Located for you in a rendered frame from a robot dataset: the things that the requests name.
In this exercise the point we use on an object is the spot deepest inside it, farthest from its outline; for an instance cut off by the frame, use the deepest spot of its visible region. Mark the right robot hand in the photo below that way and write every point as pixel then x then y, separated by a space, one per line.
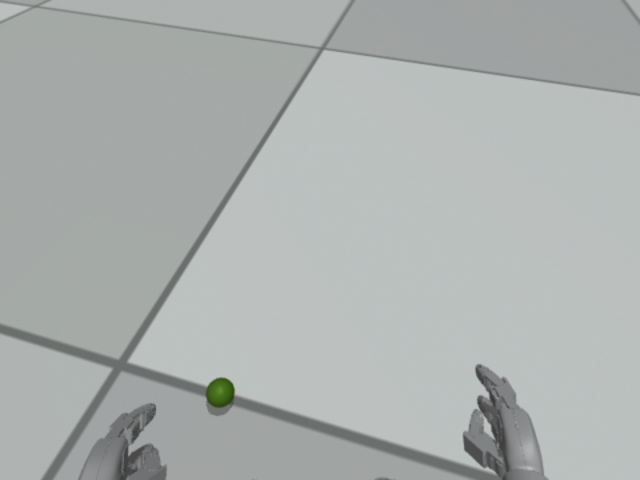
pixel 511 426

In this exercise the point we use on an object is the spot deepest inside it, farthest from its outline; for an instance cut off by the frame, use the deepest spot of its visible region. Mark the left robot hand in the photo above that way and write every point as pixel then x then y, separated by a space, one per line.
pixel 109 460

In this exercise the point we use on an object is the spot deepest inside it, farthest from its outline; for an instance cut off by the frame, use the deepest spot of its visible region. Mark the ball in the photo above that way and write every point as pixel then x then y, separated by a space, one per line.
pixel 220 392

